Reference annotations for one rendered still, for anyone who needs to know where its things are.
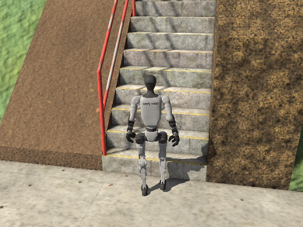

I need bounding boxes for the stairs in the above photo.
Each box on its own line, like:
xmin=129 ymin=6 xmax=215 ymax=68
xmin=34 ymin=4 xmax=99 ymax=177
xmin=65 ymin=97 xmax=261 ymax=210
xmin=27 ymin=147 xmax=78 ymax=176
xmin=102 ymin=0 xmax=216 ymax=182

